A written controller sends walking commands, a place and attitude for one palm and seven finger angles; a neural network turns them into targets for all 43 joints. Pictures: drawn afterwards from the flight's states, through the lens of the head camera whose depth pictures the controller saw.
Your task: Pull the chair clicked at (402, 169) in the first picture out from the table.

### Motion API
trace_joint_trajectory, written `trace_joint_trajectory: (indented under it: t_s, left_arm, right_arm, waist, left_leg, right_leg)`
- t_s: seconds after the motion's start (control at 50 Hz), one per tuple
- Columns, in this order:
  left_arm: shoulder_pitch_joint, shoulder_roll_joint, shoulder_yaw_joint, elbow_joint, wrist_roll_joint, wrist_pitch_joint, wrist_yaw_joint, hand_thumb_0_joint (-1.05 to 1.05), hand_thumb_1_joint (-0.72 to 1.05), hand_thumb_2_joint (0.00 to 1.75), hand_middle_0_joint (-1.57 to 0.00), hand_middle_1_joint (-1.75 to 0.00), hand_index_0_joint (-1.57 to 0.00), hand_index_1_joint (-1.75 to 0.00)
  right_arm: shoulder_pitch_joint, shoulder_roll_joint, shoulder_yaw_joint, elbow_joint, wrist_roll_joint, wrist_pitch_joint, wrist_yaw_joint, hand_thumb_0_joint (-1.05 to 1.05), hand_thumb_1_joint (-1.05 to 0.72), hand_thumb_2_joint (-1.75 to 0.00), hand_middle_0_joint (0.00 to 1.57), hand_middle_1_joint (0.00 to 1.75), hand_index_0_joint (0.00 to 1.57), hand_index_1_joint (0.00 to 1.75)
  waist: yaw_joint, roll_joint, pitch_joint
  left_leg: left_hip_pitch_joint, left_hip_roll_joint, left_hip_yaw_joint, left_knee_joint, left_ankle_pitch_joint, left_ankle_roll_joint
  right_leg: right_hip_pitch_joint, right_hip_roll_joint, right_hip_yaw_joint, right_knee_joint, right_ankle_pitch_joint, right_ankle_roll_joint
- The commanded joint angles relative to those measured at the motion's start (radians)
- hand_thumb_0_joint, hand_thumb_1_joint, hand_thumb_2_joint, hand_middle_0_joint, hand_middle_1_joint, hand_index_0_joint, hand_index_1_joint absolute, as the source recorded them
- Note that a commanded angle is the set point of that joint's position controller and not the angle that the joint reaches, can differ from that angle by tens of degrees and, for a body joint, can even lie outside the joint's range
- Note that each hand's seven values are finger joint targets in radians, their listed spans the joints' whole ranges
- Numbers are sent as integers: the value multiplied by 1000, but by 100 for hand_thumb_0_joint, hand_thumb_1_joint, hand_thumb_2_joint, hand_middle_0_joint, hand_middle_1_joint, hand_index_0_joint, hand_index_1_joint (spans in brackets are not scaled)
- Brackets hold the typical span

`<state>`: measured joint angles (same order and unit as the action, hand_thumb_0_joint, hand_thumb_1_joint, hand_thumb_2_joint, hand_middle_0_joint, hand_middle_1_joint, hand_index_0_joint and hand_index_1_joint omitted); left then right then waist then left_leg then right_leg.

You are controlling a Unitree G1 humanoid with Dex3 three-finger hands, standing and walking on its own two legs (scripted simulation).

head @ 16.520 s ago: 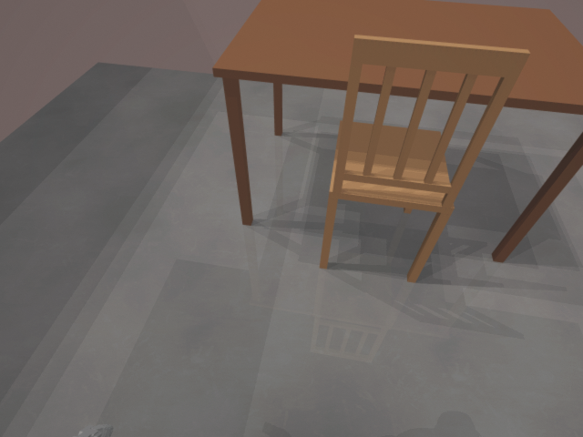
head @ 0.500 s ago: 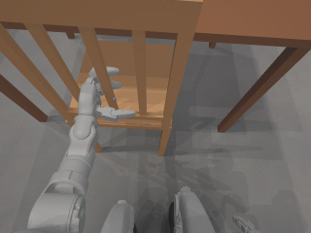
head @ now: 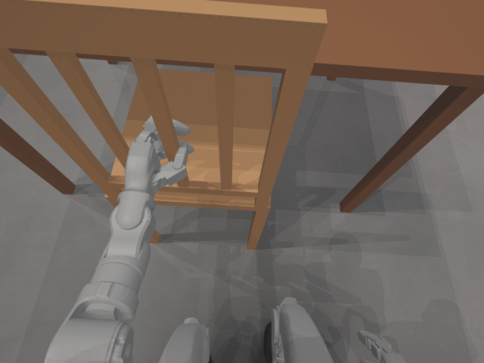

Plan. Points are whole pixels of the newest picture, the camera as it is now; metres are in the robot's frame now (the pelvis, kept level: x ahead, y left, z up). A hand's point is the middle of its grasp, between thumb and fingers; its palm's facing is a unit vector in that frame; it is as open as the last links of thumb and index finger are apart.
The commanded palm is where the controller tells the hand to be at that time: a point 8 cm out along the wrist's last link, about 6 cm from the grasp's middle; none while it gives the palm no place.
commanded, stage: hook a spindle and tug to test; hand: left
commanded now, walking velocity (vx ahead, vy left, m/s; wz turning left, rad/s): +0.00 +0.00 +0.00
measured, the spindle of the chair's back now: (169, 139) +0.46 +0.11 +0.04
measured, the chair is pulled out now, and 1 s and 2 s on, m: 0.00 0.05 0.18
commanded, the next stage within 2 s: step backward, pulling the chair out in 0.44 s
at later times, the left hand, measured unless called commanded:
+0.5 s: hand (182, 185) +0.39 +0.09 +0.02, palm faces -0.11 -0.99 -0.01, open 5.5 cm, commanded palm +0.37 +0.14 +0.02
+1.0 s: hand (183, 185) +0.38 +0.08 +0.04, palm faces -0.18 -0.98 -0.10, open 5.2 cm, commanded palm +0.36 +0.14 +0.04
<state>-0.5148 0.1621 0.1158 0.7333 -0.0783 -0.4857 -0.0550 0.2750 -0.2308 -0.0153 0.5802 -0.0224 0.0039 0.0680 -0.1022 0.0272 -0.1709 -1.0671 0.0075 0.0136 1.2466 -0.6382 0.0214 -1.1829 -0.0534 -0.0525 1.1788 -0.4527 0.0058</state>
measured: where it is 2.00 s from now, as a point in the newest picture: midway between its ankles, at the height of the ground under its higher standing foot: outside the picture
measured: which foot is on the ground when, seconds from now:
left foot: down 0.00-1.00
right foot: down 0.00-1.00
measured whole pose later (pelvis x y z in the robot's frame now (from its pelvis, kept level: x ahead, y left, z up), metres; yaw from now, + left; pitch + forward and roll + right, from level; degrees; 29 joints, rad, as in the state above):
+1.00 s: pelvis +0.03 +0.02 +0.10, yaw -2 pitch +9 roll -2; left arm -0.40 0.14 -0.05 0.85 -0.05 -0.20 0.06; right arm 0.24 -0.24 -0.02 0.59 0.03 0.16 -0.11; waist -0.09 0.01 0.06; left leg -0.35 0.02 0.07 0.56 -0.37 0.03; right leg -0.49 -0.02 -0.04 0.54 -0.16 0.01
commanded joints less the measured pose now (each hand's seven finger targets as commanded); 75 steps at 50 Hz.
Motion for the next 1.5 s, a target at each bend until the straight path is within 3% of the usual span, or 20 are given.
trace_joint_trajectory:
  t_s: [0.0, 0.32, 0.5, 0.52, 0.54, 0.58, 0.6, 0.62, 0.64, 0.68, 0.7, 0.78, 0.82, 0.9, 0.96, 1.02, 1.2, 1.32, 1.38, 1.48]
  left_arm:
    - [-139, 55, -7, -227, -2, -72, -24, 0, 90, 90, -50, -145, -50, -145]
    - [78, -17, -110, -413, 8, -55, -13, 0, 90, 90, -50, -145, -50, -145]
    - [21, 1, -110, -400, 25, -50, -8, 0, 90, 90, -50, -145, -50, -145]
    - [-57, -16, -136, -430, 22, -50, -8, 0, 90, 90, -50, -145, -50, -145]
    - [-219, 266, -15, -585, 75, 50, 73, 0, 90, 90, -50, -145, -50, -145]
    - [-100, 181, -59, -506, 72, 159, 124, 0, 90, 90, -50, -145, -50, -145]
    - [-10, 109, -115, -392, 71, 203, 126, 0, 90, 90, -50, -145, -50, -145]
    - [5, 94, -128, -347, 71, 230, 133, 0, 90, 90, -50, -145, -50, -145]
    - [12, 79, -142, -309, 73, 247, 137, 0, 90, 90, -50, -145, -50, -145]
    - [-7, 83, -140, -242, 70, 264, 147, 0, 90, 90, -50, -145, -50, -145]
    - [-22, 71, -151, -193, 67, 272, 147, 0, 90, 90, -50, -145, -50, -145]
    - [-108, 77, -153, -104, 61, 255, 140, 0, 90, 90, -50, -145, -50, -145]
    - [-103, 63, -160, -76, 57, 245, 130, 0, 90, 90, -50, -145, -50, -145]
    - [-72, 56, -165, -53, 58, 232, 121, 0, 90, 90, -50, -145, -50, -145]
    - [-47, 56, -162, -67, 57, 227, 121, 0, 90, 90, -50, -145, -50, -145]
    - [-5, 53, -156, -111, 60, 220, 116, 0, 90, 90, -50, -145, -50, -145]
    - [-69, 76, -143, -80, 56, 210, 135, 0, 90, 90, -50, -145, -50, -145]
    - [-44, 93, -134, -43, 47, 214, 147, 0, 90, 90, -50, -145, -50, -145]
    - [-24, 105, -125, -55, 43, 221, 154, 0, 90, 90, -50, -145, -50, -145]
    - [-7, 89, -141, -50, 38, 234, 164, 0, 90, 90, -50, -145, -50, -145]
  right_arm:
    - [104, -146, -57, -95, 4, -24, -10, 0, -90, -90, 20, 30, 20, 30]
    - [88, -130, -65, -127, 8, -26, -4, 0, -90, -90, 20, 30, 20, 30]
    - [64, -131, -59, -116, 7, -30, -18, 0, -90, -90, 20, 30, 20, 30]
    - [60, -132, -59, -112, 6, -32, -21, 0, -90, -90, 20, 30, 20, 30]
    - [91, -125, -67, -180, 54, 45, -70, 0, -90, -90, 20, 30, 20, 30]
    - [58, -108, -48, -189, 61, 80, -127, 0, -90, -90, 20, 30, 20, 30]
    - [38, -100, -35, -174, 67, 97, -135, 0, -90, -90, 20, 30, 20, 30]
    - [26, -102, -30, -160, 71, 110, -151, 0, -90, -90, 20, 30, 20, 30]
    - [22, -103, -25, -147, 71, 119, -167, 0, -90, -90, 20, 30, 20, 30]
    - [27, -106, -23, -121, 69, 129, -183, 0, -90, -90, 20, 30, 20, 30]
    - [31, -111, -23, -110, 68, 133, -184, 0, -90, -90, 20, 30, 20, 30]
    - [35, -122, -28, -77, 58, 133, -203, 0, -90, -90, 20, 30, 20, 30]
    - [35, -120, -35, -72, 54, 131, -197, 0, -90, -90, 20, 30, 20, 30]
    - [8, -124, -42, -82, 54, 133, -190, 0, -90, -90, 20, 30, 20, 30]
    - [6, -128, -44, -83, 49, 130, -192, 0, -90, -90, 20, 30, 20, 30]
    - [-9, -120, -42, -82, 34, 126, -177, 0, -90, -90, 20, 30, 20, 30]
    - [-9, -119, -41, -48, 40, 111, -187, 0, -90, -90, 20, 30, 20, 30]
    - [-20, -120, -37, -30, 49, 103, -200, 0, -90, -90, 20, 30, 20, 30]
    - [-37, -123, -36, -35, 54, 107, -205, 0, -90, -90, 20, 30, 20, 30]
    - [-49, -127, -36, -39, 64, 104, -208, 0, -90, -90, 20, 30, 20, 30]
  waist:
    - [1, -4, -489]
    - [16, -8, -467]
    - [-3, -9, -421]
    - [-21, 4, -436]
    - [20, -1, -622]
    - [7, 51, -515]
    - [11, -15, -431]
    - [8, -37, -355]
    - [4, -33, -297]
    - [7, -43, -279]
    - [13, -78, -263]
    - [15, 45, -232]
    - [21, 70, -240]
    - [35, 82, -213]
    - [36, 87, -216]
    - [48, 119, -214]
    - [34, 54, -200]
    - [39, -10, -213]
    - [46, -23, -220]
    - [52, -77, -165]
  left_leg:
    - [176, -14, -22, -158, 583, -21]
    - [235, -1, -34, -163, 691, -27]
    - [192, -13, -32, -146, 601, -22]
    - [202, -13, -33, -140, 595, -20]
    - [465, -7, 5, -352, 527, -12]
    - [494, -7, 5, -425, 530, -14]
    - [491, 8, -9, -472, 418, -13]
    - [488, 18, -14, -506, 421, -4]
    - [511, 36, -27, -553, 487, -6]
    - [579, 60, -26, -594, 632, -16]
    - [610, 76, -22, -624, 612, -19]
    - [763, 119, -26, -671, 957, -37]
    - [839, 139, -23, -671, 1034, -47]
    - [850, 158, -21, -713, 939, -54]
    - [918, 178, -34, -720, 1117, -59]
    - [995, 196, -27, -716, 1213, -58]
    - [914, 185, 3, -718, 976, -62]
    - [834, 139, 11, -710, 729, -62]
    - [798, 126, 7, -716, 610, -55]
    - [766, 101, -1, -749, 372, -33]
  right_leg:
    - [468, 39, 23, -78, 442, -44]
    - [472, 36, 9, -77, 491, -45]
    - [443, 30, 15, -71, 452, -43]
    - [434, 29, 14, -72, 451, -41]
    - [857, -41, 114, -294, 493, -49]
    - [870, -51, 98, -361, 624, -48]
    - [847, -59, 97, -416, 482, -35]
    - [849, -59, 88, -431, 500, -35]
    - [854, -60, 65, -426, 568, -34]
    - [917, -81, 81, -462, 751, -34]
    - [945, -90, 89, -507, 749, -27]
    - [976, -93, 90, -540, 956, -31]
    - [979, -85, 89, -564, 929, -33]
    - [1006, -75, 91, -592, 839, -39]
    - [996, -63, 86, -583, 873, -38]
    - [955, -37, 74, -599, 727, -33]
    - [985, -87, 124, -583, 880, -49]
    - [1007, -145, 181, -585, 948, -67]
    - [1017, -159, 194, -603, 882, -68]
    - [955, -157, 211, -704, 550, -59]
